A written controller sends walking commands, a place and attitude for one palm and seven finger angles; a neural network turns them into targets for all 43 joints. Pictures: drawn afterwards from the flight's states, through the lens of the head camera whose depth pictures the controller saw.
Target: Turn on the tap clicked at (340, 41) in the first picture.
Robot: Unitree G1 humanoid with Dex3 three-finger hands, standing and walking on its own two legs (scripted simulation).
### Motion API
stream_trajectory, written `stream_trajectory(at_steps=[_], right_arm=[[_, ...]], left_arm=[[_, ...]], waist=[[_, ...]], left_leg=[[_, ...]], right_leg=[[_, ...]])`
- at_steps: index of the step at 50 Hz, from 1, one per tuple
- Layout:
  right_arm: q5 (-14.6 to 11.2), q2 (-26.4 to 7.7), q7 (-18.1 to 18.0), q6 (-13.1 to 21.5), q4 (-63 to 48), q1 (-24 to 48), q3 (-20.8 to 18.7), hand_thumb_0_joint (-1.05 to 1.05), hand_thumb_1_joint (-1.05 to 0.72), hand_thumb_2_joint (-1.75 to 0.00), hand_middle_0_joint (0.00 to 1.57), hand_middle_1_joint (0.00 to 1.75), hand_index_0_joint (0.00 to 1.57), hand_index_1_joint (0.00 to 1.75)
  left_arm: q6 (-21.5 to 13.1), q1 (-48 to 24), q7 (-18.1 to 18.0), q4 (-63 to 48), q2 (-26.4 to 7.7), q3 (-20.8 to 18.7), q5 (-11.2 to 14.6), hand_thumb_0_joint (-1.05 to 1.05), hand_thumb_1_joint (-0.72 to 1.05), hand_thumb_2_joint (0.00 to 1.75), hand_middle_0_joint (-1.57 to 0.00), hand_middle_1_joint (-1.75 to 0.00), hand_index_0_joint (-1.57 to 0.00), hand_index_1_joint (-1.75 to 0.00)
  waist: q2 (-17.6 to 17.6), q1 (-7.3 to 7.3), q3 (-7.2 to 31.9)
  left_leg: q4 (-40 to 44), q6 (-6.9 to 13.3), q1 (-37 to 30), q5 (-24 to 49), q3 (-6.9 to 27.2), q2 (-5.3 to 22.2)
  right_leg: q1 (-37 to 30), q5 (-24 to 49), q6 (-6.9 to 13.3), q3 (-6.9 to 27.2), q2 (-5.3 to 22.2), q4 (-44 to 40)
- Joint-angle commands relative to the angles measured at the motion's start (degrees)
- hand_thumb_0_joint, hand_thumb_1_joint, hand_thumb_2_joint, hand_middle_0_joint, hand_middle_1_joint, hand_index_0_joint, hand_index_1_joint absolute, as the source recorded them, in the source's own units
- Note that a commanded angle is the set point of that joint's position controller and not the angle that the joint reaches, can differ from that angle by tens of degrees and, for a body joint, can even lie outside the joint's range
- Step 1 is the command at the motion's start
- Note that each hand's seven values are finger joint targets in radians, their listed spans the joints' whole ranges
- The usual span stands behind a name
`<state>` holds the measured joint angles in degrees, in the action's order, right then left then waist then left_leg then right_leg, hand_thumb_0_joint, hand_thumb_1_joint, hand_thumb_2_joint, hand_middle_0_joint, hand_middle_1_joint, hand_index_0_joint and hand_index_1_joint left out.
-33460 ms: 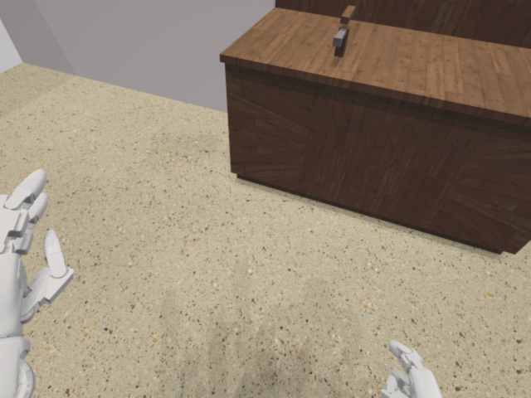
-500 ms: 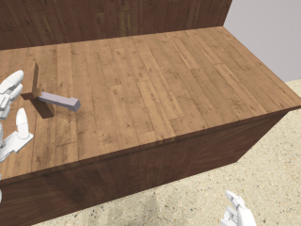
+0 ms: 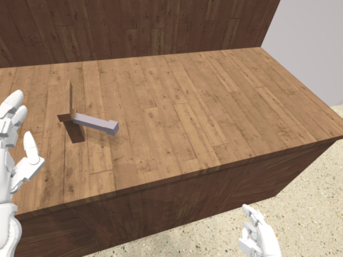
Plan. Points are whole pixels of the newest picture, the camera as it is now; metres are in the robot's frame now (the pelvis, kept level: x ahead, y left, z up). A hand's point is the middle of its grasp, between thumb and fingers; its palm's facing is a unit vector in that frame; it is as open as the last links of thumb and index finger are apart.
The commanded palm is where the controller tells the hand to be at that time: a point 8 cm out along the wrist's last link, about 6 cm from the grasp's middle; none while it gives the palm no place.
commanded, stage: come to a stop and stand still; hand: left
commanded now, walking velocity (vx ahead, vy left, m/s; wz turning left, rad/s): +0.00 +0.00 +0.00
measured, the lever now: (112, 127) +0.41 +0.21 +0.05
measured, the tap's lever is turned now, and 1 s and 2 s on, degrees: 57 57 57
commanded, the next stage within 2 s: look again from close up in 0.36 s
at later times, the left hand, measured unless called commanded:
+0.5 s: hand (25, 166) +0.21 +0.28 +0.16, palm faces +0.40 -0.85 -0.33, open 7.4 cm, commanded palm +0.15 +0.31 +0.17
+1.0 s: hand (41, 167) +0.21 +0.25 +0.16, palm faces +0.40 -0.85 -0.34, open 7.4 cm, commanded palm +0.15 +0.28 +0.17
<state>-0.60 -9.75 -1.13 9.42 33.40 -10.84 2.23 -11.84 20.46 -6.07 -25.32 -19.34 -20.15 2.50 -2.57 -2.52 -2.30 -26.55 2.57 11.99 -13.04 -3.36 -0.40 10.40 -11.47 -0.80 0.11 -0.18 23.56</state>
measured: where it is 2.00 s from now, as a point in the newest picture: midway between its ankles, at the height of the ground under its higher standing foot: outside the picture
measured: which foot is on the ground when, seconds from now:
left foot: down 0.00-1.00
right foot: down 0.00-1.00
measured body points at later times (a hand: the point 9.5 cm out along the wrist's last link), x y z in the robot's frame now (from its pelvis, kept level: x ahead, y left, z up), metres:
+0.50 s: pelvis -0.01 +0.03 +0.00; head +0.01 +0.06 +0.45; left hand +0.18 +0.32 +0.18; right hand +0.17 -0.19 -0.07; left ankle +0.02 +0.09 -0.74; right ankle +0.01 -0.13 -0.74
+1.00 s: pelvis +0.00 +0.00 +0.00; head +0.01 +0.02 +0.45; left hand +0.18 +0.30 +0.18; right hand +0.19 -0.22 -0.06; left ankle +0.02 +0.09 -0.74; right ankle +0.01 -0.13 -0.74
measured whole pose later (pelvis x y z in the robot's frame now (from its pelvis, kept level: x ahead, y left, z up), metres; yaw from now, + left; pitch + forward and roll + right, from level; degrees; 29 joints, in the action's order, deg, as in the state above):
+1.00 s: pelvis +0.00 +0.00 +0.00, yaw +1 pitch -1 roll -1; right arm -1.0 -10.6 -1.9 6.7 33.0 -10.9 1.0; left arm -11.3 23.3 -6.0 -26.2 -20.3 -19.5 2.7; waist -1.8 -2.0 -3.4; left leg -24.1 2.5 11.6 -11.3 -2.4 -0.8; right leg 9.4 -9.8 -0.9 -0.9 0.2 20.6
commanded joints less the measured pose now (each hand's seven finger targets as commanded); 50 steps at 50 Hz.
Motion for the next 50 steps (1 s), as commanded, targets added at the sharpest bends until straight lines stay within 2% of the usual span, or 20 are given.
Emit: stream_trajectory(at_steps=[1,2,10,13,14,17,18,22,23,25,27,28,32,36,39,42,43,47,48,50], right_arm=[[0.1,-8.4,-0.4,2.1,-9.1,4.0,-3.7,0.00,-0.90,-0.90,0.20,0.30,0.20,0.30],[0.0,-8.0,-0.6,2.0,-9.2,4.8,-3.3,0.00,-0.90,-0.90,0.20,0.30,0.20,0.30],[0.1,-8.2,-0.7,1.7,-9.7,4.0,-3.5,0.00,-0.90,-0.90,0.20,0.30,0.20,0.30],[0.1,-8.3,-0.7,1.7,-9.2,3.9,-3.6,0.00,-0.90,-0.90,0.20,0.30,0.20,0.30],[0.0,-8.5,-0.6,1.7,-9.4,3.8,-3.8,0.00,-0.90,-0.90,0.20,0.30,0.20,0.30],[-0.2,-8.3,-0.7,1.5,-9.1,4.3,-3.9,0.00,-0.90,-0.90,0.20,0.30,0.20,0.30],[0.1,-8.5,-0.7,1.4,-9.0,3.9,-3.8,0.00,-0.90,-0.90,0.20,0.30,0.20,0.30],[-0.4,-8.3,-0.8,1.4,-9.1,4.6,-4.0,0.00,-0.90,-0.90,0.20,0.30,0.20,0.30],[-0.1,-8.5,-0.8,1.2,-9.0,4.0,-3.9,0.00,-0.90,-0.90,0.20,0.30,0.20,0.30],[-0.2,-8.6,-0.7,1.3,-9.3,3.7,-4.3,0.00,-0.90,-0.90,0.20,0.30,0.20,0.30],[-0.5,-8.4,-0.8,1.3,-9.2,4.3,-4.2,0.00,-0.90,-0.90,0.20,0.30,0.20,0.30],[-0.1,-8.7,-0.9,1.1,-8.9,3.7,-4.1,0.00,-0.90,-0.90,0.20,0.30,0.20,0.30],[-0.5,-8.6,-1.0,1.4,-9.0,4.2,-4.4,0.00,-0.90,-0.90,0.20,0.30,0.20,0.30],[-0.2,-8.6,-1.1,1.2,-8.8,3.7,-4.5,0.00,-0.90,-0.90,0.20,0.30,0.20,0.30],[-0.3,-8.7,-1.2,1.1,-8.9,4.3,-4.4,0.00,-0.90,-0.90,0.20,0.30,0.20,0.30],[-0.4,-8.5,-1.4,0.9,-8.7,5.1,-4.3,0.00,-0.90,-0.90,0.20,0.30,0.20,0.30],[-0.1,-8.6,-1.4,0.7,-8.5,4.4,-4.1,0.00,-0.90,-0.90,0.20,0.30,0.20,0.30],[-0.6,-8.1,-1.4,0.2,-9.2,5.3,-4.3,0.00,-0.90,-0.90,0.20,0.30,0.20,0.30],[-0.2,-8.3,-1.3,-0.1,-9.1,4.7,-4.3,0.00,-0.90,-0.90,0.20,0.30,0.20,0.30],[-0.4,-8.2,-1.1,-0.2,-9.7,4.5,-4.6,0.00,-0.90,-0.90,0.20,0.30,0.20,0.30]], left_arm=[[-3.5,-3.9,-0.7,-12.7,-9.5,-4.3,-0.5,0.00,0.90,0.90,-0.20,-0.30,-0.20,-0.30],[-3.5,-3.3,-0.8,-13.6,-11.2,-5.9,-0.5,0.00,0.90,0.90,-0.20,-0.30,-0.20,-0.30],[-4.0,-4.0,-0.8,-14.0,-9.9,-4.8,-0.4,0.00,0.90,0.90,-0.20,-0.30,-0.20,-0.30],[-4.1,-3.1,-0.8,-13.7,-9.2,-4.1,-0.5,0.00,0.90,0.90,-0.20,-0.30,-0.20,-0.30],[-4.1,-3.5,-0.9,-14.6,-9.2,-3.9,-0.6,0.00,0.90,0.90,-0.20,-0.30,-0.20,-0.30],[-4.2,-3.0,-1.2,-15.3,-10.9,-5.4,-0.7,0.00,0.90,0.90,-0.20,-0.30,-0.20,-0.30],[-4.1,-2.4,-1.0,-13.4,-9.3,-4.1,-0.6,0.00,0.90,0.90,-0.20,-0.30,-0.20,-0.30],[-4.6,-2.0,-1.4,-15.1,-11.4,-6.1,-0.8,0.00,0.90,0.90,-0.20,-0.30,-0.20,-0.30],[-4.6,-1.5,-1.1,-13.7,-9.6,-4.6,-0.6,0.00,0.90,0.90,-0.20,-0.30,-0.20,-0.30],[-4.9,-1.6,-1.1,-14.3,-10.1,-5.1,-0.7,0.00,0.90,0.90,-0.20,-0.30,-0.20,-0.30],[-4.9,-0.6,-1.3,-14.2,-11.3,-6.5,-0.8,0.00,0.90,0.90,-0.20,-0.30,-0.20,-0.30],[-5.0,-0.3,-1.2,-13.0,-9.8,-5.2,-0.6,0.00,0.90,0.90,-0.20,-0.30,-0.20,-0.30],[-5.0,-0.4,-1.4,-14.3,-11.1,-6.2,-0.8,0.00,0.90,0.90,-0.20,-0.30,-0.20,-0.30],[-4.6,0.2,-1.2,-12.4,-10.0,-5.2,-0.4,0.00,0.90,0.90,-0.20,-0.30,-0.20,-0.30],[-4.3,-0.8,-1.1,-12.8,-9.4,-4.2,-0.3,0.00,0.90,0.90,-0.20,-0.30,-0.20,-0.30],[-4.0,-1.2,-1.5,-13.7,-10.9,-5.6,-0.4,0.00,0.90,0.90,-0.20,-0.30,-0.20,-0.30],[-3.9,-1.4,-1.2,-12.6,-9.6,-4.3,-0.2,0.00,0.90,0.90,-0.20,-0.30,-0.20,-0.30],[-3.5,-1.9,-1.3,-14.1,-11.6,-6.3,0.1,0.00,0.90,0.90,-0.20,-0.30,-0.20,-0.30],[-3.4,-2.2,-0.9,-13.9,-9.8,-4.6,0.4,0.00,0.90,0.90,-0.20,-0.30,-0.20,-0.30],[-3.3,-2.0,-0.9,-14.3,-10.7,-5.4,0.6,0.00,0.90,0.90,-0.20,-0.30,-0.20,-0.30]], waist=[[7.5,1.13,6.3],[8.7,0.98,6.4],[8.5,1.17,6.8],[7.4,1.27,7.7],[8.5,1.26,8.2],[8.5,1.11,8.6],[7.2,1.22,7.7],[9.3,1.05,7.1],[8.3,1.16,6.5],[9.3,1.14,6.2],[7.3,1.03,6.2],[7.2,1.23,6.2],[7.1,1.18,6.9],[4.7,1.19,7.0],[5.6,1.30,6.5],[5.8,1.15,6.7],[5.1,1.30,6.4],[6.4,1.15,6.8],[7.1,1.38,6.8],[7.9,1.22,7.4]], left_leg=[[8.5,-1.4,1.4,4.1,6.7,6.6],[8.5,-1.5,1.0,4.9,6.5,6.5],[9.7,-2.1,2.1,2.5,7.5,6.6],[8.8,-2.6,0.2,5.9,7.1,6.1],[8.9,-3.0,-0.3,6.7,7.5,6.2],[8.2,-3.4,-0.9,8.6,7.3,6.2],[8.8,-3.2,0.1,7.3,7.5,6.1],[9.6,-3.4,1.2,4.1,7.8,6.2],[10.3,-3.1,2.2,2.3,8.1,6.2],[11.1,-3.1,3.1,-0.4,8.7,6.6],[10.4,-2.7,3.4,-0.8,8.2,6.2],[10.5,-2.4,3.9,-1.4,7.9,5.8],[9.4,-2.6,2.5,1.2,7.6,5.4],[8.2,-2.0,1.5,2.2,7.0,5.0],[7.9,-2.0,0.8,2.3,6.7,4.5],[7.5,-1.8,0.2,2.3,6.4,4.4],[8.4,-2.0,0.6,2.4,6.7,4.4],[9.1,-2.4,-0.8,4.4,7.4,6.0],[9.5,-2.5,-0.6,4.9,7.5,6.2],[9.2,-2.5,-0.9,6.6,8.0,7.2]], right_leg=[[-3.3,5.9,1.2,1.1,1.5,-1.0],[-3.4,6.5,1.1,0.6,1.4,-1.3],[-5.5,6.1,1.0,0.1,1.6,-1.6],[-5.1,7.5,1.0,-0.3,1.6,-2.0],[-5.4,7.5,1.1,-0.1,1.7,-1.7],[-5.5,7.9,1.0,-0.4,1.8,-2.0],[-5.4,7.2,1.0,-0.5,1.7,-2.0],[-5.7,5.9,1.0,-0.5,1.8,-1.7],[-5.8,5.1,1.0,-0.7,1.6,-1.6],[-6.2,4.3,1.1,-0.3,1.7,-1.3],[-6.5,4.9,1.0,-0.2,1.8,-2.2],[-6.6,4.8,1.0,-0.3,1.7,-2.4],[-6.6,6.6,1.1,0.0,2.0,-2.6],[-5.9,7.8,1.2,1.1,2.7,-3.7],[-5.0,7.7,1.4,1.7,2.7,-4.3],[-4.7,7.7,1.4,2.2,2.8,-4.8],[-4.6,7.1,1.2,1.5,2.2,-4.7],[-4.3,6.7,0.8,0.8,1.3,-3.8],[-4.2,6.6,0.8,0.4,1.0,-3.4],[-4.3,6.5,0.7,0.4,1.0,-2.8]])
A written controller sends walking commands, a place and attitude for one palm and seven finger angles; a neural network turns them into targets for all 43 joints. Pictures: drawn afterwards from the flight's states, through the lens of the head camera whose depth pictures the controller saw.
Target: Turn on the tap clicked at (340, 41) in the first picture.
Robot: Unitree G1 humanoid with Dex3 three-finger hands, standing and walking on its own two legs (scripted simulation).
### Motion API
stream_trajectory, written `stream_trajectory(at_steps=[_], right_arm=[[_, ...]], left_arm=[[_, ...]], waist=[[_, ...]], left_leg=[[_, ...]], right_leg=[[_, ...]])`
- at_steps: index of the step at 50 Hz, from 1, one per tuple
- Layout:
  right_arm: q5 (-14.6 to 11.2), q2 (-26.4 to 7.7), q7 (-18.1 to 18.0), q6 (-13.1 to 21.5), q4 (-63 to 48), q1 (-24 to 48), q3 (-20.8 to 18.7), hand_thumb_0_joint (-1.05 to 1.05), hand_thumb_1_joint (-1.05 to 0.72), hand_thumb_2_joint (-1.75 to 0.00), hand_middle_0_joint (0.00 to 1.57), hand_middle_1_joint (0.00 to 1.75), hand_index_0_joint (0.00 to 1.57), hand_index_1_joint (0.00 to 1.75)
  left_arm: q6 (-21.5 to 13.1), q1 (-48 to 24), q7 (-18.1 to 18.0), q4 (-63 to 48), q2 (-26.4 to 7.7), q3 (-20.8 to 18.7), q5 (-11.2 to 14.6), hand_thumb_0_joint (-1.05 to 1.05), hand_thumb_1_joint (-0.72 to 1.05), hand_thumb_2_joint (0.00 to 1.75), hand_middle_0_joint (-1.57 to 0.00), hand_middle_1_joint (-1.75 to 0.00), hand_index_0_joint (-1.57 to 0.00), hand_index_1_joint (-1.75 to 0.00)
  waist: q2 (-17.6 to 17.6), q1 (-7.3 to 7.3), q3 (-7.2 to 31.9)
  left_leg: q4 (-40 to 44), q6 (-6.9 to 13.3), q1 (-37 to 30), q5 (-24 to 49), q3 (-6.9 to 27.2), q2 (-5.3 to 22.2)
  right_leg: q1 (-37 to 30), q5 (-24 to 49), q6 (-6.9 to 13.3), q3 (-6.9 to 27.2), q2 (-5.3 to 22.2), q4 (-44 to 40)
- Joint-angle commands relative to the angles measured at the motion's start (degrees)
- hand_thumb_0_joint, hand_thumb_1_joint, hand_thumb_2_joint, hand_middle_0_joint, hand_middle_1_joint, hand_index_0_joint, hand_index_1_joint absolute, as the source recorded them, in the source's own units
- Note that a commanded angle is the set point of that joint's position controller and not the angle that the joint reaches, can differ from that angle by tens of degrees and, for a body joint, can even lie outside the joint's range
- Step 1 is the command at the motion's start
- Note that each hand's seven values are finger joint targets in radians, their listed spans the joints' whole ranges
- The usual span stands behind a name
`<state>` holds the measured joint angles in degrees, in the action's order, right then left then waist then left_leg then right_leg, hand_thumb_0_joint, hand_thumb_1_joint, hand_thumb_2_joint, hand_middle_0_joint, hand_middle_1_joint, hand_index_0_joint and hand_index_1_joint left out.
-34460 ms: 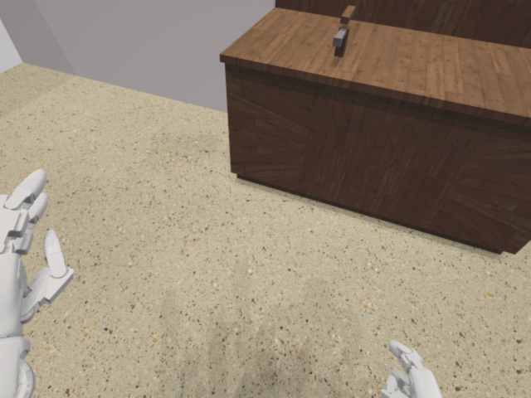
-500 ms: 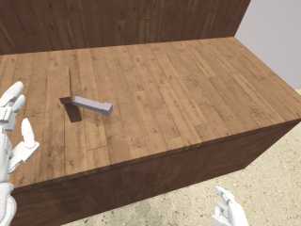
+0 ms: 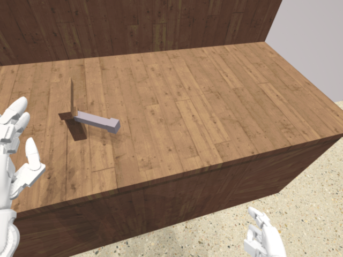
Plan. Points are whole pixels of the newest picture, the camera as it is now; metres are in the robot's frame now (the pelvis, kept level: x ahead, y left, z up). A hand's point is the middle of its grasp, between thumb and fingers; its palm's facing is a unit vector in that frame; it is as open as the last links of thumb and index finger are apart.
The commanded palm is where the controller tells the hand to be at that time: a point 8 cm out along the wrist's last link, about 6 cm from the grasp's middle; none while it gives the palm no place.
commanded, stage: shuffle to correct the standing spot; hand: left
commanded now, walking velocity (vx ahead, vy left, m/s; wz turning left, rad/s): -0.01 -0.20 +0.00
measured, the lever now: (113, 125) +0.41 +0.20 +0.04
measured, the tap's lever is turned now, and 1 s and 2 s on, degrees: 57 57 57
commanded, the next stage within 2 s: come to a stop and stand still in 0.46 s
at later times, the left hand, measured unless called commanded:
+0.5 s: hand (85, 169) +0.22 +0.18 +0.16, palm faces +0.33 -0.87 -0.38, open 7.4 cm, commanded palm +0.16 +0.22 +0.17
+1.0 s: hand (63, 170) +0.22 +0.21 +0.15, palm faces +0.38 -0.85 -0.37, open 7.4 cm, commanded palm +0.17 +0.25 +0.17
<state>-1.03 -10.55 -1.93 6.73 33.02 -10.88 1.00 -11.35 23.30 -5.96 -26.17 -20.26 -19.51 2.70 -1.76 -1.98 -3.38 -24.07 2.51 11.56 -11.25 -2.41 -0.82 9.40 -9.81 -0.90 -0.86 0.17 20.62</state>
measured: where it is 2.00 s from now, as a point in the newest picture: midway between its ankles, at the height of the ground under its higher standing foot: outside the picture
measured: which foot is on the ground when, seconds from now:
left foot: down 0.00-1.00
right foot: down 0.00-1.00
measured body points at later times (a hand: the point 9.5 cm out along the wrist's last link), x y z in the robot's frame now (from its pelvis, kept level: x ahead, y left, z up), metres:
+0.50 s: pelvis +0.00 -0.06 -0.01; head +0.03 -0.05 +0.44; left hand +0.20 +0.22 +0.18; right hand +0.17 -0.29 -0.08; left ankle +0.02 +0.08 -0.74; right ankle +0.01 -0.13 -0.74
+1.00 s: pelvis +0.01 -0.03 +0.00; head +0.02 -0.02 +0.45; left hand +0.19 +0.26 +0.18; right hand +0.19 -0.26 -0.08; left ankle +0.02 +0.08 -0.74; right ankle +0.01 -0.13 -0.74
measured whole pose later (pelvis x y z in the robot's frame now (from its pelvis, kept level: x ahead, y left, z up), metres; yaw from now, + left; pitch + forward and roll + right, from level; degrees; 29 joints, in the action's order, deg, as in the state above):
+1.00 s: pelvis +0.01 -0.03 +0.00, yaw +0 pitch -1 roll -1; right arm -1.3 -11.3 -2.7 4.7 33.4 -9.9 0.9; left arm -8.0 26.9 -7.1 -28.2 -20.7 -19.0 3.7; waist -0.1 -1.6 -3.0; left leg -25.2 -0.1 11.7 -12.3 -1.3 1.9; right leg 9.3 -10.9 1.8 -1.8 -2.6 21.4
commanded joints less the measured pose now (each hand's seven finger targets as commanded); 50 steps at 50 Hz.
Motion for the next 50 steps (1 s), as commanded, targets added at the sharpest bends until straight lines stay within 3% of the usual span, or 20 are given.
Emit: stream_trajectory(at_steps=[1,7,8,12,13,17,18,21,26,27,28,29,32,33,37,38,42,43,50], right_arm=[[0.0,-7.3,-0.1,2.3,-9.6,4.4,-3.5,0.00,-0.90,-0.90,0.20,0.30,0.20,0.30],[-0.3,-7.1,0.3,1.8,-10.1,5.0,-3.6,0.00,-0.90,-0.90,0.20,0.30,0.20,0.30],[0.0,-7.4,0.3,1.6,-9.9,4.5,-3.6,0.00,-0.90,-0.90,0.20,0.30,0.20,0.30],[-0.2,-7.2,0.1,1.6,-10.5,5.2,-3.7,0.00,-0.90,-0.90,0.20,0.30,0.20,0.30],[0.2,-7.4,0.1,1.4,-10.1,4.5,-3.7,0.00,-0.90,-0.90,0.20,0.30,0.20,0.30],[-0.1,-7.3,-0.2,1.7,-10.3,5.2,-4.1,0.00,-0.90,-0.90,0.20,0.30,0.20,0.30],[0.3,-7.5,-0.2,1.5,-9.9,4.4,-3.9,0.00,-0.90,-0.90,0.20,0.30,0.20,0.30],[0.2,-7.7,-0.3,1.6,-10.2,4.0,-4.5,0.00,-0.90,-0.90,0.20,0.30,0.20,0.30],[0.1,-7.7,-0.5,1.3,-10.0,3.6,-4.8,0.00,-0.90,-0.90,0.20,0.30,0.20,0.30],[-0.1,-7.5,-0.7,1.2,-9.9,4.5,-4.7,0.00,-0.90,-0.90,0.20,0.30,0.20,0.30],[0.3,-7.6,-0.6,1.0,-9.6,3.8,-4.4,0.00,-0.90,-0.90,0.20,0.30,0.20,0.30],[0.2,-7.8,-0.7,1.1,-9.7,4.1,-4.7,0.00,-0.90,-0.90,0.20,0.30,0.20,0.30],[-0.5,-7.3,-0.6,1.1,-9.1,5.7,-3.8,0.00,-0.90,-0.90,0.20,0.30,0.20,0.30],[-0.2,-7.3,-0.5,1.0,-8.9,5.1,-3.5,0.00,-0.90,-0.90,0.20,0.30,0.20,0.30],[-0.4,-7.5,-0.9,1.0,-8.4,6.6,-3.2,0.00,-0.90,-0.90,0.20,0.30,0.20,0.30],[-0.1,-7.5,-0.8,0.8,-8.4,5.8,-2.9,0.00,-0.90,-0.90,0.20,0.30,0.20,0.30],[-0.4,-7.6,-1.2,0.9,-8.1,6.4,-3.3,0.00,-0.90,-0.90,0.20,0.30,0.20,0.30],[-0.1,-7.8,-1.1,0.7,-8.1,5.4,-3.1,0.00,-0.90,-0.90,0.20,0.30,0.20,0.30],[0.1,-7.6,-1.2,0.9,-8.7,5.5,-2.7,0.00,-0.90,-0.90,0.20,0.30,0.20,0.30]], left_arm=[[-3.5,-3.9,-1.0,-13.1,-9.7,-6.2,0.5,0.00,0.90,0.90,-0.20,-0.30,-0.20,-0.30],[-2.5,-2.5,-0.5,-14.6,-10.6,-6.9,1.1,0.00,0.90,0.90,-0.20,-0.30,-0.20,-0.30],[-2.4,-2.5,-0.3,-13.9,-9.4,-5.8,1.2,0.00,0.90,0.90,-0.20,-0.30,-0.20,-0.30],[-1.9,-2.4,-0.3,-15.6,-11.4,-7.5,1.5,0.00,0.90,0.90,-0.20,-0.30,-0.20,-0.30],[-1.8,-2.4,-0.1,-14.9,-10.2,-6.5,1.7,0.00,0.90,0.90,-0.20,-0.30,-0.20,-0.30],[-1.4,-1.5,-0.2,-16.0,-11.8,-8.1,1.9,0.00,0.90,0.90,-0.20,-0.30,-0.20,-0.30],[-1.3,-1.4,-0.1,-14.6,-10.6,-7.1,2.1,0.00,0.90,0.90,-0.20,-0.30,-0.20,-0.30],[-1.2,-1.7,-0.1,-15.3,-11.3,-7.6,2.3,0.00,0.90,0.90,-0.20,-0.30,-0.20,-0.30],[-0.8,0.3,-0.3,-16.1,-12.1,-8.7,2.8,0.00,0.90,0.90,-0.20,-0.30,-0.20,-0.30],[-0.4,1.8,-0.5,-16.3,-13.1,-9.7,2.9,0.00,0.90,0.90,-0.20,-0.30,-0.20,-0.30],[-0.5,1.5,-0.4,-16.2,-11.6,-8.3,3.0,0.00,0.90,0.90,-0.20,-0.30,-0.20,-0.30],[-0.6,1.3,-0.6,-16.3,-12.5,-9.4,3.0,0.00,0.90,0.90,-0.20,-0.30,-0.20,-0.30],[-0.8,4.0,-1.8,-15.0,-12.4,-9.8,2.5,0.00,0.90,0.90,-0.20,-0.30,-0.20,-0.30],[-1.0,4.1,-1.9,-14.6,-10.7,-8.2,2.3,0.00,0.90,0.90,-0.20,-0.30,-0.20,-0.30],[-1.0,4.7,-2.7,-14.3,-12.2,-9.1,1.7,0.00,0.90,0.90,-0.20,-0.30,-0.20,-0.30],[-1.1,3.9,-2.6,-14.1,-10.7,-7.6,1.6,0.00,0.90,0.90,-0.20,-0.30,-0.20,-0.30],[-0.7,2.4,-2.8,-14.8,-11.8,-7.9,1.2,0.00,0.90,0.90,-0.20,-0.30,-0.20,-0.30],[-0.7,1.7,-2.7,-14.3,-10.3,-6.5,1.1,0.00,0.90,0.90,-0.20,-0.30,-0.20,-0.30],[-0.3,-2.2,-2.2,-13.5,-9.2,-4.6,0.5,0.00,0.90,0.90,-0.20,-0.30,-0.20,-0.30]], waist=[[6.7,0.65,8.8],[7.2,0.82,9.0],[7.1,1.02,8.8],[6.7,0.91,8.4],[6.1,1.08,8.7],[4.9,1.07,8.8],[4.3,1.30,8.5],[3.7,1.34,8.8],[1.0,1.57,10.1],[1.9,1.61,9.7],[1.5,1.90,9.7],[1.2,1.64,10.0],[4.0,1.42,9.4],[3.0,1.59,9.4],[2.1,1.01,8.7],[2.1,1.23,9.1],[2.1,0.93,9.2],[1.1,1.23,9.7],[3.7,1.24,6.7]], left_leg=[[6.2,-2.4,-1.0,5.4,6.7,8.0],[4.2,-2.2,-1.1,7.7,5.9,8.7],[4.3,-2.1,-0.5,6.9,5.8,8.7],[3.1,-1.6,-0.2,4.2,5.6,9.2],[2.9,-1.5,0.6,3.3,5.4,8.9],[0.4,-1.4,-0.4,0.5,4.4,8.3],[0.1,-1.4,0.9,-0.7,4.2,7.9],[-1.7,-1.4,0.3,-2.3,3.8,7.2],[-5.8,-1.3,-0.6,-0.2,2.8,6.4],[-6.3,-1.2,-1.3,0.7,2.7,6.6],[-6.4,-1.1,-0.2,0.6,2.7,6.4],[-6.5,-1.2,0.0,0.8,2.8,6.2],[-7.1,-1.1,0.5,0.6,2.7,4.7],[-6.7,-1.0,0.7,1.5,2.9,4.3],[-4.2,-0.8,-0.5,5.3,3.4,4.9],[-3.6,-0.7,-0.4,5.8,3.5,4.9],[-1.8,-0.8,-3.0,7.3,3.8,5.8],[-1.1,-0.7,-2.8,7.7,4.2,5.9],[4.0,-0.7,-0.9,1.5,6.4,6.7]], right_leg=[[-3.2,5.0,0.7,1.3,0.8,0.2],[-1.8,5.9,0.8,1.3,0.6,0.2],[-1.6,5.7,0.8,1.3,0.4,0.4],[-0.2,5.1,1.0,2.2,0.8,0.3],[-0.6,4.8,1.0,2.0,0.6,0.2],[1.7,4.6,1.7,4.5,1.6,-0.9],[1.6,3.5,1.7,4.4,1.6,-1.1],[3.1,2.1,2.4,6.4,2.5,-1.6],[3.7,4.0,3.1,7.9,4.4,-1.7],[4.5,5.7,3.2,8.1,4.7,-1.7],[3.9,5.6,3.0,7.4,4.7,-1.4],[3.1,6.5,2.5,8.3,4.9,-1.4],[1.4,8.4,0.7,10.9,6.6,-3.6],[0.3,9.7,0.4,10.3,6.7,-3.7],[-1.7,16.6,-0.8,9.0,6.6,-3.1],[-2.6,16.4,-1.0,7.9,6.2,-2.7],[-2.1,15.5,0.0,7.8,5.7,-2.5],[-2.8,14.2,0.5,6.5,5.3,-2.0],[-1.2,3.5,1.9,6.3,3.9,-3.5]])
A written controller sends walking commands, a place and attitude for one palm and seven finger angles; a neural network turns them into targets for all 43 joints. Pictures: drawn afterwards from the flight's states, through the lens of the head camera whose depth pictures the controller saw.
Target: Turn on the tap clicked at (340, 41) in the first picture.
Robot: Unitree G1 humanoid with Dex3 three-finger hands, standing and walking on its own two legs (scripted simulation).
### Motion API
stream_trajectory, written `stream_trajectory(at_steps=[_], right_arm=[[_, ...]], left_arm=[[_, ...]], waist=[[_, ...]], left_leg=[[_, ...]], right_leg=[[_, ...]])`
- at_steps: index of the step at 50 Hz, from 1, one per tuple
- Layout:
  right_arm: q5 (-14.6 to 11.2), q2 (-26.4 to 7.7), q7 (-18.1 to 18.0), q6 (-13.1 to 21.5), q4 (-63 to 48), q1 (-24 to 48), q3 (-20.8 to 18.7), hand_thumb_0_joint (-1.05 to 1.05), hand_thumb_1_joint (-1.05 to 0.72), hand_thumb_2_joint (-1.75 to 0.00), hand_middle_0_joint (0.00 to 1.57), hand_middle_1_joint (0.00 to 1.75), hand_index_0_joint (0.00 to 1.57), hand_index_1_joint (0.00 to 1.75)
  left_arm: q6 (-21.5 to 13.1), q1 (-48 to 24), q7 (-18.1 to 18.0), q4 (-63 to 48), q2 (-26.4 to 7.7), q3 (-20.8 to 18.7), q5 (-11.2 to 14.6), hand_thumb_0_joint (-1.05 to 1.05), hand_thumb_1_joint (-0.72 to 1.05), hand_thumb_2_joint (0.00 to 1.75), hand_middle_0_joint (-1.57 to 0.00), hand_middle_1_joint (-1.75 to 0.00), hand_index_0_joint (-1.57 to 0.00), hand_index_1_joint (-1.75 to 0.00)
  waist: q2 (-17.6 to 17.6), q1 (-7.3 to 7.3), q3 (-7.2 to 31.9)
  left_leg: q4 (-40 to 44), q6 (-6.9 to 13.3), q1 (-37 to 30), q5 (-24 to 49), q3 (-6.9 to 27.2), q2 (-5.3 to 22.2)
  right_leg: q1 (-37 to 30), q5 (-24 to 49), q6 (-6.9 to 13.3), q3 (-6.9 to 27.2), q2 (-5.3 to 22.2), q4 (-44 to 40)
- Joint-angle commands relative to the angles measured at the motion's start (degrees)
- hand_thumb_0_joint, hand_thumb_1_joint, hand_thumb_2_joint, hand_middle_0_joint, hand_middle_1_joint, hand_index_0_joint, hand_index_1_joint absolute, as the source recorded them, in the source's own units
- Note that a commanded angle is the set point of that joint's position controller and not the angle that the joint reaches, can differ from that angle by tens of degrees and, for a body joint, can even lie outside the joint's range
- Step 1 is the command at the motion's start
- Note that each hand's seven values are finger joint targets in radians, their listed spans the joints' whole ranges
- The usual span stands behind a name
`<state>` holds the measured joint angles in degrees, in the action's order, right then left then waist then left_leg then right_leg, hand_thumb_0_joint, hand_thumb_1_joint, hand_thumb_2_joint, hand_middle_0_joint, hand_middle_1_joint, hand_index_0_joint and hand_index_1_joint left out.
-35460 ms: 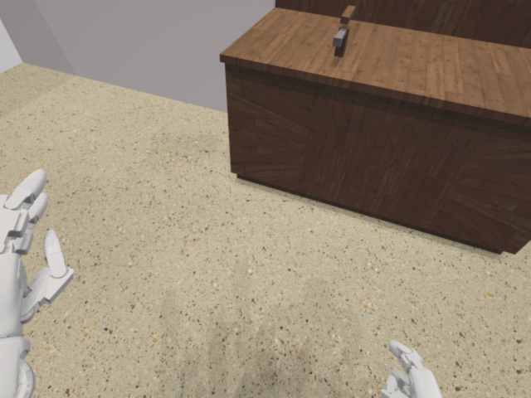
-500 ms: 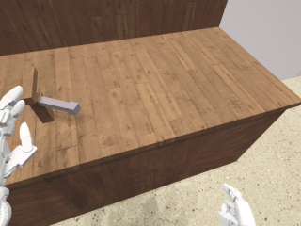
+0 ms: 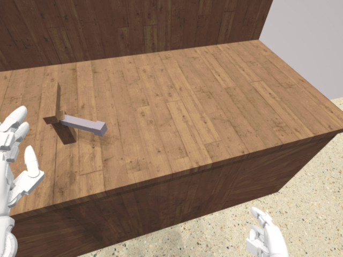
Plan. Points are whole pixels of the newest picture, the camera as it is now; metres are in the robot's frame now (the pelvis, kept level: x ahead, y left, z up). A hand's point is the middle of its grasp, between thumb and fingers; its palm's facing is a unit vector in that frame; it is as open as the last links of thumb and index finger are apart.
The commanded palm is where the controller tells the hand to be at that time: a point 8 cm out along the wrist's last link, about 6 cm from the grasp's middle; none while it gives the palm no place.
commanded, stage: come to a stop and stand still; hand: left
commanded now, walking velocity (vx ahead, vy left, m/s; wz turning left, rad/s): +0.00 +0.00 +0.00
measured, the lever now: (99, 128) +0.41 +0.23 +0.04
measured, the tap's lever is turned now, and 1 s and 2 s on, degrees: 57 57 57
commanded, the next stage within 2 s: look again from close up in 0.58 s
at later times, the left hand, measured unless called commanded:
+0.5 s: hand (15, 168) +0.22 +0.29 +0.16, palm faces +0.37 -0.85 -0.37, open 7.4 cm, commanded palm +0.16 +0.33 +0.17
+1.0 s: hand (32, 177) +0.21 +0.26 +0.14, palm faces +0.29 -0.88 -0.38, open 7.4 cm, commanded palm +0.16 +0.31 +0.17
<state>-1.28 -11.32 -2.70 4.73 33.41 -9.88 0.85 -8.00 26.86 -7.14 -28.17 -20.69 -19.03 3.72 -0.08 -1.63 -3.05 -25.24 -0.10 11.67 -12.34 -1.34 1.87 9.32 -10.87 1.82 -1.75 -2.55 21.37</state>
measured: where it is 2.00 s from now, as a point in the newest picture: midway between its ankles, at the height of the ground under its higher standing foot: outside the picture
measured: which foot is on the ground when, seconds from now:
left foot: down 0.00-1.00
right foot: down 0.00-1.00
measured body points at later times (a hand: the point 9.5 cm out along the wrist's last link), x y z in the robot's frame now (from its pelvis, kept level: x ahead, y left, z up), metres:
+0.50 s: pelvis +0.00 +0.05 +0.00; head +0.03 +0.07 +0.45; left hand +0.19 +0.34 +0.18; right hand +0.18 -0.17 -0.07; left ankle +0.01 +0.12 -0.74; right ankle +0.01 -0.10 -0.74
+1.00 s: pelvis -0.01 +0.03 +0.00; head +0.00 +0.05 +0.45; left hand +0.19 +0.31 +0.16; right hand +0.16 -0.20 -0.07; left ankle +0.01 +0.12 -0.74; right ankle +0.01 -0.10 -0.74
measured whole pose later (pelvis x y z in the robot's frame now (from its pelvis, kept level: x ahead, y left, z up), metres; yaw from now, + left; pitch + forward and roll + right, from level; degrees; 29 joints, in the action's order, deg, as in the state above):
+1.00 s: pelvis -0.01 +0.03 +0.00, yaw -2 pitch -1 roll -1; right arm -1.1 -11.6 -1.1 9.0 32.4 -12.7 0.8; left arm -14.2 25.1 -3.5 -23.8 -20.7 -18.1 2.3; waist -1.2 -1.2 -2.6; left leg -27.2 2.6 13.5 -12.8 -3.9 -0.1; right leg 12.2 -11.1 -0.8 0.7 -0.4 24.4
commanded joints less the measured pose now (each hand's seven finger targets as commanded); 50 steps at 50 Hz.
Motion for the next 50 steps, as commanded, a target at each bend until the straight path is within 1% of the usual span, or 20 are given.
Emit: stream_trajectory(at_steps=[1,2,10,16,22,23,32,33,34,35,36,37,39,41,43,45,46,47,48,50], right_arm=[[0.3,-6.7,-0.4,2.9,-9.3,4.4,-2.5,0.00,-0.90,-0.90,0.20,0.30,0.20,0.30],[0.2,-6.5,-0.6,3.0,-9.1,5.1,-2.3,0.00,-0.90,-0.90,0.20,0.30,0.20,0.30],[0.5,-6.4,-0.2,3.6,-9.8,3.7,-2.2,0.00,-0.90,-0.90,0.20,0.30,0.20,0.30],[0.4,-6.4,-0.2,3.9,-9.8,2.8,-2.4,0.00,-0.90,-0.90,0.20,0.30,0.20,0.30],[0.1,-6.5,-0.1,4.3,-9.3,3.1,-2.6,0.00,-0.90,-0.90,0.20,0.30,0.20,0.30],[0.5,-6.8,-0.1,4.1,-9.0,2.6,-2.5,0.00,-0.90,-0.90,0.20,0.30,0.20,0.30],[-0.1,-6.7,-0.2,3.9,-9.0,3.2,-3.0,0.00,-0.90,-0.90,0.20,0.30,0.20,0.30],[0.2,-6.8,-0.2,3.7,-8.9,2.9,-2.7,0.00,-0.90,-0.90,0.20,0.30,0.20,0.30],[3.9,-9.3,0.4,6.7,-8.4,-2.9,-2.5,0.00,-0.90,-0.90,0.20,0.30,0.20,0.30],[1.8,-2.0,0.5,6.6,-4.6,2.0,-0.4,0.00,-0.90,-0.90,0.20,0.30,0.20,0.30],[1.2,-7.1,0.6,8.0,-7.8,-0.7,-3.7,0.00,-0.90,-0.90,0.20,0.30,0.20,0.30],[-0.1,-6.7,2.2,8.1,-8.0,0.3,-3.7,0.00,-0.90,-0.90,0.20,0.30,0.20,0.30],[0.0,-7.8,3.7,8.0,-9.3,1.3,-3.9,0.00,-0.90,-0.90,0.20,0.30,0.20,0.30],[0.0,-7.6,3.8,8.0,-10.0,2.1,-3.5,0.00,-0.90,-0.90,0.20,0.30,0.20,0.30],[-0.1,-7.4,3.2,7.5,-10.1,2.9,-3.0,0.00,-0.90,-0.90,0.20,0.30,0.20,0.30],[0.2,-7.3,2.0,7.3,-10.4,3.3,-2.9,0.00,-0.90,-0.90,0.20,0.30,0.20,0.30],[0.2,-7.3,1.5,7.3,-10.3,3.2,-2.8,0.00,-0.90,-0.90,0.20,0.30,0.20,0.30],[0.2,-7.3,1.0,7.0,-10.1,4.3,-2.6,0.00,-0.90,-0.90,0.20,0.30,0.20,0.30],[0.4,-7.1,0.7,7.0,-10.0,3.9,-2.6,0.00,-0.90,-0.90,0.20,0.30,0.20,0.30],[0.4,-6.8,0.4,7.5,-9.9,3.3,-2.5,0.00,-0.90,-0.90,0.20,0.30,0.20,0.30]], left_arm=[[-3.6,-5.9,-1.1,-11.2,-8.8,-5.2,-0.7,0.00,0.90,0.90,-0.20,-0.30,-0.20,-0.30],[-3.6,-5.5,-1.1,-11.9,-10.0,-6.2,-0.7,0.00,0.90,0.90,-0.20,-0.30,-0.20,-0.30],[-4.6,-5.9,-0.7,-14.4,-9.3,-5.5,-1.0,0.00,0.90,0.90,-0.20,-0.30,-0.20,-0.30],[-4.9,-4.5,-0.6,-12.9,-9.3,-6.2,-1.1,0.00,0.90,0.90,-0.20,-0.30,-0.20,-0.30],[-5.7,-4.2,-0.5,-15.1,-10.0,-6.6,-1.1,0.00,0.90,0.90,-0.20,-0.30,-0.20,-0.30],[-5.7,-3.9,-0.3,-13.9,-8.8,-5.6,-1.0,0.00,0.90,0.90,-0.20,-0.30,-0.20,-0.30],[-5.7,-3.4,-0.8,-13.2,-10.2,-7.4,-0.9,0.00,0.90,0.90,-0.20,-0.30,-0.20,-0.30],[-5.8,-3.5,-0.5,-12.0,-8.5,-5.9,-0.8,0.00,0.90,0.90,-0.20,-0.30,-0.20,-0.30],[-11.7,-64.9,-0.2,-24.5,-56.1,-40.5,-10.7,0.00,0.90,0.90,-0.20,-0.30,-0.20,-0.30],[-9.6,-31.2,2.6,10.1,-19.2,-16.8,-4.4,0.00,0.90,0.90,-0.20,-0.30,-0.20,-0.30],[-9.2,-16.6,3.3,11.3,-13.1,-11.7,-2.5,0.00,0.90,0.90,-0.20,-0.30,-0.20,-0.30],[-9.2,-10.7,3.8,6.8,-4.1,-3.9,-0.5,0.00,0.90,0.90,-0.20,-0.30,-0.20,-0.30],[-9.7,-9.1,3.1,-5.6,-6.4,-2.9,-0.8,0.00,0.90,0.90,-0.20,-0.30,-0.20,-0.30],[-9.2,-5.0,2.3,-7.8,-7.4,-3.4,-0.9,0.00,0.90,0.90,-0.20,-0.30,-0.20,-0.30],[-8.9,-3.2,1.3,-6.8,-9.7,-6.8,-0.8,0.00,0.90,0.90,-0.20,-0.30,-0.20,-0.30],[-9.2,-6.3,1.0,-6.5,-12.2,-9.9,-0.5,0.00,0.90,0.90,-0.20,-0.30,-0.20,-0.30],[-9.6,-8.0,1.0,-6.6,-12.6,-10.6,-0.4,0.00,0.90,0.90,-0.20,-0.30,-0.20,-0.30],[-10.0,-10.5,0.6,-8.8,-15.7,-13.1,-0.6,0.00,0.90,0.90,-0.20,-0.30,-0.20,-0.30],[-10.3,-11.5,0.8,-7.6,-13.0,-11.1,-0.5,0.00,0.90,0.90,-0.20,-0.30,-0.20,-0.30],[-10.7,-13.0,0.9,-8.1,-12.5,-10.2,-0.8,0.00,0.90,0.90,-0.20,-0.30,-0.20,-0.30]], waist=[[2.2,0.87,6.0],[2.8,0.78,6.0],[7.0,0.89,8.3],[5.8,0.88,7.4],[6.8,1.01,9.2],[7.1,1.01,8.5],[5.0,1.05,8.5],[4.6,1.12,7.9],[-1.5,-0.42,0.4],[-1.5,0.34,11.5],[4.3,-1.73,11.8],[10.7,-0.88,14.1],[8.2,-0.97,14.0],[1.1,-1.21,11.3],[-2.8,-1.03,9.6],[-5.1,-0.55,6.4],[-4.3,-0.24,5.4],[-0.7,-0.23,4.9],[1.5,0.15,5.0],[4.5,-0.08,6.0]], left_leg=[[5.9,1.9,-0.7,1.3,5.6,4.2],[6.3,2.0,-0.8,1.2,5.8,4.4],[8.2,1.3,0.2,5.5,7.1,5.1],[9.3,0.5,1.4,3.6,7.6,5.8],[7.9,-1.1,-1.9,11.0,7.3,5.4],[8.9,-1.2,-1.3,10.9,7.5,5.4],[6.9,-0.2,-0.4,8.4,6.5,5.0],[7.4,0.2,0.0,7.0,6.2,4.8],[-1.9,2.5,9.2,11.6,3.0,5.4],[1.7,2.0,-2.4,13.8,4.1,1.7],[0.8,0.6,-4.9,12.9,2.3,1.8],[0.6,0.8,-6.7,14.9,0.7,1.9],[2.3,1.1,-3.9,16.3,2.6,3.2],[3.2,1.3,-0.2,9.5,2.8,3.2],[3.7,1.4,1.9,3.9,2.6,2.9],[3.8,1.4,3.4,-3.1,2.8,2.0],[3.9,1.5,3.5,-5.2,3.0,1.5],[4.2,1.7,2.9,-5.9,2.8,1.6],[4.7,1.9,3.5,-7.6,3.2,1.7],[5.4,2.2,3.0,-8.7,3.2,1.9]], right_leg=[[-1.0,3.6,-0.7,7.1,6.5,-4.3],[-1.2,4.1,-0.7,6.5,6.3,-4.3],[-5.3,7.9,-0.7,3.9,5.6,-1.7],[-5.5,6.5,-0.9,2.8,5.4,-1.5],[-4.8,7.9,-0.8,1.8,5.3,-0.5],[-4.4,6.5,-0.9,1.3,4.7,-0.1],[-5.4,9.2,-0.6,2.7,6.0,-1.4],[-4.8,8.7,-0.7,2.6,5.8,-1.3],[4.7,6.7,-0.6,4.7,6.9,-1.8],[5.3,5.5,1.5,5.2,8.0,0.1],[2.1,10.5,1.5,10.7,6.8,-1.6],[-1.1,13.1,1.0,7.4,7.0,1.2],[-3.6,11.5,-0.1,5.6,6.1,2.9],[-3.5,8.3,-0.9,5.4,5.6,2.1],[-2.7,5.6,-1.2,4.3,5.5,1.2],[0.6,0.3,-1.1,6.5,5.7,-1.6],[2.1,-2.8,-0.8,7.3,5.9,-2.7],[3.1,-3.5,-0.7,7.2,5.7,-2.8],[2.9,-5.1,-0.5,7.0,5.8,-2.7],[1.6,-4.3,-0.5,7.1,5.3,-2.2]])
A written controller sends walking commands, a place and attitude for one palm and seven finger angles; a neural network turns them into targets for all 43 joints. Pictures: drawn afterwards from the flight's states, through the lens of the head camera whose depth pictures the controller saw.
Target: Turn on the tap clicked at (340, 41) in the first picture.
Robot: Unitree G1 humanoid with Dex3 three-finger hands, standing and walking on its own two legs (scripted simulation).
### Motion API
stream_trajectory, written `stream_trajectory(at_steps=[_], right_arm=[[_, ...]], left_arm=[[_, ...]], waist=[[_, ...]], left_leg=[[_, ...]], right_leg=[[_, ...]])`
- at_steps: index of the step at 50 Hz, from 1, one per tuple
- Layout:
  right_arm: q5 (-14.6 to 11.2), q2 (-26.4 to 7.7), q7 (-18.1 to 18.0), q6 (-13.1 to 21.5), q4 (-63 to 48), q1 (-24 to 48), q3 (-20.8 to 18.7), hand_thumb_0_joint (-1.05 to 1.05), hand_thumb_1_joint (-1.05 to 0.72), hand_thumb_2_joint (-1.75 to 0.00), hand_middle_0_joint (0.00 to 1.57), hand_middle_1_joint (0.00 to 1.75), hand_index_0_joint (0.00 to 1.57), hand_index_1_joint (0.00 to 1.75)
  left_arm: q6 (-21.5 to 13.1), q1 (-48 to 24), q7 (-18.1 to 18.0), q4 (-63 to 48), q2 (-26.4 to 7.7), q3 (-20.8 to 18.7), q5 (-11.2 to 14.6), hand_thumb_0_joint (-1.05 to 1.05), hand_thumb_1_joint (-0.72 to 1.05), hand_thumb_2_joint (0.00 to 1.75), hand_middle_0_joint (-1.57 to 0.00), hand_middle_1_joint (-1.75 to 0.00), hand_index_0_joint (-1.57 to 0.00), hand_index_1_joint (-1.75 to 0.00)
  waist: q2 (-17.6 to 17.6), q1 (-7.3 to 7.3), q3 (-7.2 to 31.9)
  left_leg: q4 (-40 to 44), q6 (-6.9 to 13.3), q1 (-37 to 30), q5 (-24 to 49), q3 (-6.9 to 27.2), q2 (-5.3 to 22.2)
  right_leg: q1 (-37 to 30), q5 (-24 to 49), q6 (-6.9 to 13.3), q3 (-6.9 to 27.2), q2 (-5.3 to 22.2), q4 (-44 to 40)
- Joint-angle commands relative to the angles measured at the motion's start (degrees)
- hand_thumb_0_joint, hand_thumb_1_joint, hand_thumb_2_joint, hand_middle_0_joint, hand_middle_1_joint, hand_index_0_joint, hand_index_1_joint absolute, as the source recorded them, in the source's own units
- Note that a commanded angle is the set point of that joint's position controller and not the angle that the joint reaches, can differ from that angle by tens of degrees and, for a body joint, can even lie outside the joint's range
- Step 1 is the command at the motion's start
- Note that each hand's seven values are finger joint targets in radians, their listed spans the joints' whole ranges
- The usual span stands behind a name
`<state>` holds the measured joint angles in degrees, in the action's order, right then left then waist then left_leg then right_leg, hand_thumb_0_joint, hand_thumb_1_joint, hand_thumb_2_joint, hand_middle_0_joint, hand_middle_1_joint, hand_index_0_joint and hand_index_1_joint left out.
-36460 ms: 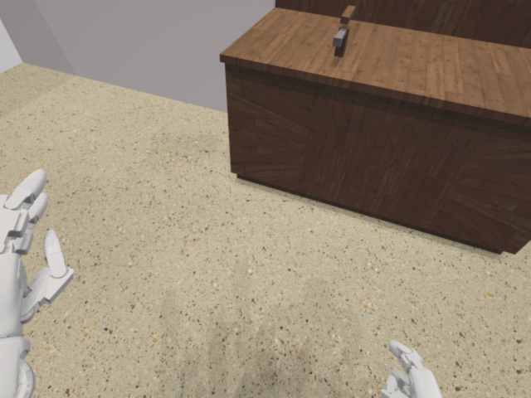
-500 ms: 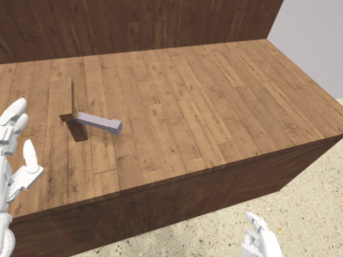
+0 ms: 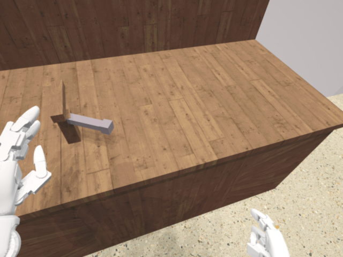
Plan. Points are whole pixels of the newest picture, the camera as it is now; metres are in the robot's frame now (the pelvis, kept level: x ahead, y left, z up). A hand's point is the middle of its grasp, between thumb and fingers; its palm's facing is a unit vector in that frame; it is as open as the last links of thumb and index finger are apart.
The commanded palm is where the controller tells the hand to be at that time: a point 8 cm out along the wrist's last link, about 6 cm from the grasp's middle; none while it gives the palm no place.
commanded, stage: come to a stop and stand still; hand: left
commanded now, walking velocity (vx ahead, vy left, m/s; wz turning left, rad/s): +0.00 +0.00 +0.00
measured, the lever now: (106, 126) +0.41 +0.21 +0.05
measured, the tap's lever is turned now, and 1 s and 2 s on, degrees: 57 57 57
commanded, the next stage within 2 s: look again from close up in 0.94 s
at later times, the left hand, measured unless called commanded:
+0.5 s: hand (38, 170) +0.23 +0.26 +0.14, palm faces +0.31 -0.85 -0.43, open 7.4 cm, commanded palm +0.16 +0.29 +0.18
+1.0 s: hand (23, 160) +0.23 +0.28 +0.16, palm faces +0.38 -0.85 -0.36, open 7.4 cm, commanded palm +0.17 +0.31 +0.18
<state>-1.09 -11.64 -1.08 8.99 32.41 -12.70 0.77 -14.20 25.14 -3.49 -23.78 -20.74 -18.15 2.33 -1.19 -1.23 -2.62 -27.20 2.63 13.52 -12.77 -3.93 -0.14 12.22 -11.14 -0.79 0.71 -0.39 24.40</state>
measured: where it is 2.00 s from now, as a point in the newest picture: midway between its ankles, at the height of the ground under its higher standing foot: outside the picture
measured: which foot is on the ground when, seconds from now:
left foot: down 0.00-1.00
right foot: down 0.00-1.00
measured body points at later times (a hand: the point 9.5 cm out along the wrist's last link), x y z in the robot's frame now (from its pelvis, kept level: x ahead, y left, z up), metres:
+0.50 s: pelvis +0.00 +0.01 +0.00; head +0.03 +0.03 +0.45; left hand +0.20 +0.31 +0.16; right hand +0.17 -0.20 -0.08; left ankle +0.02 +0.09 -0.74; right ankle +0.02 -0.13 -0.74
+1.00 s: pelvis +0.01 +0.03 +0.00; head +0.04 +0.06 +0.45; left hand +0.20 +0.33 +0.18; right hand +0.20 -0.18 -0.06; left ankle +0.02 +0.09 -0.74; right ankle +0.02 -0.13 -0.74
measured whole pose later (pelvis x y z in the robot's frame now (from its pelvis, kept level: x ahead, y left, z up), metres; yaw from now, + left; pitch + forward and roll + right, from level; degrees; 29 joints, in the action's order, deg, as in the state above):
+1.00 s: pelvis +0.01 +0.03 +0.00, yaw +0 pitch -1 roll -2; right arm -0.9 -10.2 -1.0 6.9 31.6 -10.3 2.3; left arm -12.8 22.1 -4.5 -26.7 -21.5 -20.8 2.0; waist -2.5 -2.5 -4.4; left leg -26.9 4.8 12.4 -13.6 -4.8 -1.9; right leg 10.5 -11.0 -2.5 1.4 1.4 22.7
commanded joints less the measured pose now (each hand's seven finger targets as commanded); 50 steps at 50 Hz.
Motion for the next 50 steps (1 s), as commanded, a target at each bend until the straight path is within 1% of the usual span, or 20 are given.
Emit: stream_trajectory(at_steps=[1,5,6,7,8,9,11,12,14,16,17,18,22,23,28,34,41,42,43,50], right_arm=[[0.2,-6.5,-1.2,3.6,-8.8,5.9,-2.4,0.00,-0.90,-0.90,0.20,0.30,0.20,0.30],[0.5,-7.0,-0.8,4.6,-7.9,5.7,-2.6,0.00,-0.90,-0.90,0.20,0.30,0.20,0.30],[4.6,-8.7,-0.1,6.0,-6.0,-0.1,-2.0,0.00,-0.90,-0.90,0.20,0.30,0.20,0.30],[0.7,-3.9,0.2,4.2,-2.9,5.2,-1.2,0.00,-0.90,-0.90,0.20,0.30,0.20,0.30],[1.8,-6.2,1.1,4.4,-4.6,3.0,-3.5,0.00,-0.90,-0.90,0.20,0.30,0.20,0.30],[0.4,-7.1,1.7,4.3,-7.0,3.3,-3.9,0.00,-0.90,-0.90,0.20,0.30,0.20,0.30],[-0.9,-6.9,3.0,3.2,-8.2,3.2,-3.8,0.00,-0.90,-0.90,0.20,0.30,0.20,0.30],[-1.2,-6.7,3.5,2.7,-8.7,3.8,-3.6,0.00,-0.90,-0.90,0.20,0.30,0.20,0.30],[-1.1,-7.2,3.0,1.5,-9.9,4.6,-3.6,0.00,-0.90,-0.90,0.20,0.30,0.20,0.30],[-0.7,-7.0,1.6,1.0,-10.2,5.8,-3.0,0.00,-0.90,-0.90,0.20,0.30,0.20,0.30],[-0.7,-7.3,1.0,0.5,-10.2,6.6,-2.7,0.00,-0.90,-0.90,0.20,0.30,0.20,0.30],[-0.3,-6.6,0.5,0.4,-10.6,6.6,-2.3,0.00,-0.90,-0.90,0.20,0.30,0.20,0.30],[0.1,-6.4,-0.6,1.4,-10.6,7.5,-1.6,0.00,-0.90,-0.90,0.20,0.30,0.20,0.30],[0.3,-6.3,-0.6,1.7,-10.1,6.7,-1.7,0.00,-0.90,-0.90,0.20,0.30,0.20,0.30],[0.3,-6.8,-0.1,2.8,-8.4,5.7,-2.1,0.00,-0.90,-0.90,0.20,0.30,0.20,0.30],[0.1,-6.8,-0.1,1.5,-8.2,5.9,-2.5,0.00,-0.90,-0.90,0.20,0.30,0.20,0.30],[0.2,-6.6,-0.4,0.8,-9.5,6.1,-2.3,0.00,-0.90,-0.90,0.20,0.30,0.20,0.30],[-0.1,-6.5,-0.4,0.8,-9.4,7.0,-2.1,0.00,-0.90,-0.90,0.20,0.30,0.20,0.30],[0.2,-6.7,-0.4,0.7,-9.3,6.2,-2.1,0.00,-0.90,-0.90,0.20,0.30,0.20,0.30],[0.3,-6.8,-0.6,0.7,-9.1,5.9,-2.1,0.00,-0.90,-0.90,0.20,0.30,0.20,0.30]], left_arm=[[-4.6,-11.5,-2.7,-12.8,-11.4,-10.0,0.4,0.00,0.90,0.90,-0.20,-0.30,-0.20,-0.30],[-4.4,-10.7,-2.6,-13.9,-8.4,-6.3,-0.1,0.00,0.90,0.90,-0.20,-0.30,-0.20,-0.30],[-9.9,-65.8,-2.4,-29.4,-53.8,-37.9,-9.1,0.00,0.90,0.90,-0.20,-0.30,-0.20,-0.30],[-6.3,-46.1,-1.8,-6.6,-29.9,-23.3,-3.7,0.00,0.90,0.90,-0.20,-0.30,-0.20,-0.30],[-5.0,-30.3,0.2,0.8,-13.9,-11.4,-2.6,0.00,0.90,0.90,-0.20,-0.30,-0.20,-0.30],[-4.2,-22.8,0.8,-2.0,-9.8,-6.9,-1.2,0.00,0.90,0.90,-0.20,-0.30,-0.20,-0.30],[-2.4,-8.4,0.7,-5.0,-5.2,-3.8,0.0,0.00,0.90,0.90,-0.20,-0.30,-0.20,-0.30],[-1.8,-3.7,0.4,-5.8,-4.6,-4.4,0.3,0.00,0.90,0.90,-0.20,-0.30,-0.20,-0.30],[-1.0,-1.2,-0.4,-9.6,-9.2,-8.2,-0.1,0.00,0.90,0.90,-0.20,-0.30,-0.20,-0.30],[-0.8,-1.9,-1.0,-9.2,-11.8,-11.9,0.2,0.00,0.90,0.90,-0.20,-0.30,-0.20,-0.30],[-1.0,-3.4,-1.8,-11.0,-15.5,-15.7,-0.1,0.00,0.90,0.90,-0.20,-0.30,-0.20,-0.30],[-1.4,-3.6,-1.5,-9.8,-12.9,-13.9,0.3,0.00,0.90,0.90,-0.20,-0.30,-0.20,-0.30],[-3.1,-11.4,-2.0,-17.4,-15.6,-14.7,-0.3,0.00,0.90,0.90,-0.20,-0.30,-0.20,-0.30],[-3.1,-10.7,-1.9,-15.6,-12.9,-12.4,-0.1,0.00,0.90,0.90,-0.20,-0.30,-0.20,-0.30],[-2.8,-9.2,-2.3,-15.1,-8.8,-7.9,-0.5,0.00,0.90,0.90,-0.20,-0.30,-0.20,-0.30],[-2.4,-7.5,-2.4,-11.8,-8.7,-7.7,-0.6,0.00,0.90,0.90,-0.20,-0.30,-0.20,-0.30],[-2.7,-6.9,-2.2,-15.2,-10.3,-9.0,-0.2,0.00,0.90,0.90,-0.20,-0.30,-0.20,-0.30],[-2.6,-7.3,-2.3,-16.1,-11.3,-9.8,-0.3,0.00,0.90,0.90,-0.20,-0.30,-0.20,-0.30],[-2.5,-6.8,-2.0,-15.1,-9.5,-8.3,-0.1,0.00,0.90,0.90,-0.20,-0.30,-0.20,-0.30],[-2.2,-8.1,-2.3,-14.3,-9.6,-7.8,-0.2,0.00,0.90,0.90,-0.20,-0.30,-0.20,-0.30]], waist=[[5.4,-0.50,5.7],[5.1,-0.51,7.2],[2.7,-1.52,1.5],[15.3,-0.61,5.2],[16.8,-0.73,10.7],[17.0,-0.92,11.4],[11.8,-1.05,9.7],[8.1,-1.45,10.9],[-2.9,-1.22,9.5],[-8.4,-0.78,6.8],[-5.4,-0.73,6.7],[-3.7,-0.52,6.2],[7.5,-0.58,7.5],[7.5,-0.59,8.2],[4.7,-0.51,9.9],[4.5,-0.41,7.1],[5.0,-0.44,9.3],[6.6,-0.54,9.0],[6.1,-0.46,9.1],[5.7,-0.36,8.2]], left_leg=[[7.1,-0.5,0.7,-7.8,5.6,3.7],[6.6,-0.9,-2.0,-2.8,5.2,3.5],[0.7,-0.9,5.0,2.0,4.3,5.1],[1.8,-2.0,-4.5,10.8,6.3,8.0],[2.9,-3.5,-8.6,11.3,5.0,5.1],[3.1,-2.4,-9.3,10.1,4.1,5.1],[4.8,-0.9,-4.7,4.5,4.5,6.0],[5.3,-1.1,-5.0,5.9,4.6,5.9],[5.3,-1.4,-2.5,2.9,4.4,6.3],[6.0,-1.5,-0.5,-2.8,4.5,5.7],[7.1,-1.5,-0.9,-2.6,4.4,5.7],[7.5,-1.1,0.1,-4.3,4.6,5.9],[6.9,-0.2,-0.7,-4.1,4.2,5.4],[6.2,-0.1,-1.2,-2.8,4.2,5.3],[3.9,-0.9,-5.9,5.5,4.3,4.7],[6.0,-1.4,-3.6,4.0,5.3,5.4],[6.3,-2.1,-4.9,10.2,5.6,6.1],[6.2,-2.4,-5.0,11.9,5.1,5.8],[6.3,-2.4,-4.7,11.8,5.5,5.9],[7.5,-2.8,-4.7,7.6,6.2,6.5]], right_leg=[[-1.6,-3.4,2.1,4.9,3.0,-5.4],[-2.5,1.5,1.9,4.2,2.7,-5.2],[5.0,7.1,2.3,6.7,4.5,-7.4],[7.3,2.7,6.1,1.4,8.6,0.3],[3.6,5.2,5.8,2.1,3.9,3.7],[2.8,5.5,4.0,2.9,3.1,2.6],[-0.5,5.4,2.2,3.2,3.4,1.6],[-2.3,7.1,2.3,1.6,2.9,1.4],[-3.5,6.6,1.7,1.3,3.0,-0.7],[-1.4,1.9,1.7,2.2,3.1,-2.9],[-1.0,1.1,1.7,1.8,2.8,-2.0],[-1.0,0.1,1.6,1.2,2.9,-1.9],[-2.6,3.3,2.2,2.3,3.0,-0.4],[-2.9,4.5,2.2,2.0,3.3,-0.7],[-2.1,9.6,2.3,2.1,3.4,-1.5],[-2.0,8.3,2.0,1.5,3.0,-2.1],[-3.9,10.6,1.9,0.2,2.8,-1.1],[-4.0,11.3,1.8,-0.3,2.6,-0.8],[-4.1,10.8,1.8,-0.5,2.6,-1.1],[-4.0,9.3,2.0,0.4,3.0,-2.2]])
